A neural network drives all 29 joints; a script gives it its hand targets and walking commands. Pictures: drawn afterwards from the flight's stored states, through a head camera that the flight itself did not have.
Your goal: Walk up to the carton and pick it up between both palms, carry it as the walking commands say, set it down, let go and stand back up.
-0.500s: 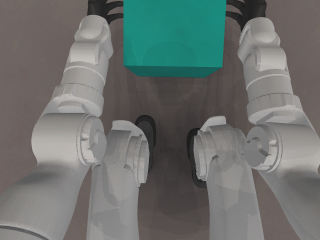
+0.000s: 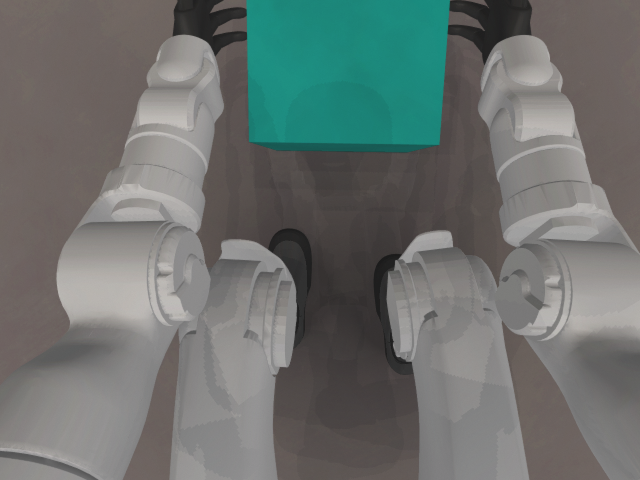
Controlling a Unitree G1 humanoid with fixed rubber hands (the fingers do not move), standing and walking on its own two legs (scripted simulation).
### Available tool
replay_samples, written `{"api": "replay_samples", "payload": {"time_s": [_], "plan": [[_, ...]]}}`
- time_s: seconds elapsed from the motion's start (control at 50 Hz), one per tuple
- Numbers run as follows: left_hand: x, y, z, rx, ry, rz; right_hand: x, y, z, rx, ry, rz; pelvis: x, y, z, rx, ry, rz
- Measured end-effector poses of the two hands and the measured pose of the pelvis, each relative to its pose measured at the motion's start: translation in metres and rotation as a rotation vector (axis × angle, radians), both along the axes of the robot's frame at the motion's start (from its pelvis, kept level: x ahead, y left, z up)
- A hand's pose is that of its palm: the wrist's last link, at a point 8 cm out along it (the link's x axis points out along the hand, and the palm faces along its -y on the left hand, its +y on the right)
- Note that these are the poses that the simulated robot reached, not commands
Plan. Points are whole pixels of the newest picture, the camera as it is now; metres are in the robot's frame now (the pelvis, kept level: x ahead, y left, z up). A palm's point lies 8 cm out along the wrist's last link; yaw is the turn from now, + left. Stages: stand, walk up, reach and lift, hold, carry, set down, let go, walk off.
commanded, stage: set down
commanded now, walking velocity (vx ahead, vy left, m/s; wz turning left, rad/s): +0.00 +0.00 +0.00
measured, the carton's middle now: (345, 23) +0.56 -0.01 -0.28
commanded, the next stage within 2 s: let go in 2.00 s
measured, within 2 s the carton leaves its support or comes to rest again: neither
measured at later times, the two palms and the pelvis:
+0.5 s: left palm (165, 51) +0.51 +0.18 -0.19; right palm (526, 25) +0.52 -0.18 -0.19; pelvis +0.00 +0.00 +0.00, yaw +0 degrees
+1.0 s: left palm (98, 1) +0.53 +0.20 -0.10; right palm out of the picture +0.54 -0.18 -0.10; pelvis +0.01 +0.00 +0.02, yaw -1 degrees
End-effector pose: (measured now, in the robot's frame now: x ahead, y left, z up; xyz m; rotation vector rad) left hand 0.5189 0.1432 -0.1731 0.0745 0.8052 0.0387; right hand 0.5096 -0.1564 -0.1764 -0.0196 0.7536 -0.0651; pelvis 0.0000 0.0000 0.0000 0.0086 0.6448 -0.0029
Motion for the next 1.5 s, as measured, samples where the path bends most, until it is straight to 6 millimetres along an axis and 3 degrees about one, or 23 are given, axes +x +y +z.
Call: {"api": "replay_samples", "payload": {"time_s": [0.2,0.42,0.52,0.7,0.84,0.9,0.98,1.08,1.2,1.38,1.5], "plan": [[0.013,-0.001,-0.004,0.015,-0.032,0.027,0.011,-0.003,-0.01,-0.07,-0.02,0.057,0.003,-0.002,0.001,0.006,0.007,-0.002],[0.001,0.035,-0.013,0.066,-0.012,0.08,0.013,-0.019,-0.011,-0.095,-0.024,0.018,0.005,-0.002,0.001,0.005,0.011,-0.004],[-0.004,0.04,-0.016,0.067,-0.001,0.087,0.013,-0.027,-0.011,-0.097,-0.019,0.01,0.005,-0.001,0.001,0.005,0.01,-0.005],[0.01,0.037,-0.002,0.046,-0.074,0.092,0.015,-0.027,-0.008,-0.096,-0.026,-0.001,0.005,-0.001,0.001,0.005,0.01,-0.006],[0.019,0.046,0.023,0.024,-0.147,0.125,0.039,-0.031,0.037,-0.13,-0.151,-0.027,0.004,-0.001,0.001,0.005,0.002,-0.006],[0.013,0.052,0.033,0.028,-0.138,0.124,0.04,-0.029,0.052,-0.135,-0.143,-0.027,0.005,0.001,0.004,-0.001,0.004,-0.006],[0.014,0.056,0.063,0.027,-0.181,0.116,0.033,-0.025,0.074,-0.136,-0.129,-0.027,0.006,0.004,0.016,-0.014,0.004,-0.005],[0.019,0.057,0.102,0.02,-0.182,0.101,0.027,-0.027,0.108,-0.139,-0.108,-0.03,0.009,0.008,0.039,-0.031,0.042,-0.003],[0.024,0.052,0.146,0.014,-0.179,0.09,0.035,-0.038,0.16,-0.108,-0.143,-0.052,0.017,0.01,0.072,-0.045,0.089,0.0],[0.021,0.04,0.192,0.002,-0.163,0.083,0.027,-0.044,0.2,-0.067,-0.11,-0.049,0.033,0.005,0.122,-0.046,0.136,0.004],[0.017,0.046,0.234,0.002,-0.175,0.089,0.026,-0.049,0.246,-0.069,-0.14,-0.054,0.042,0.003,0.157,-0.05,0.135,0.009]]}}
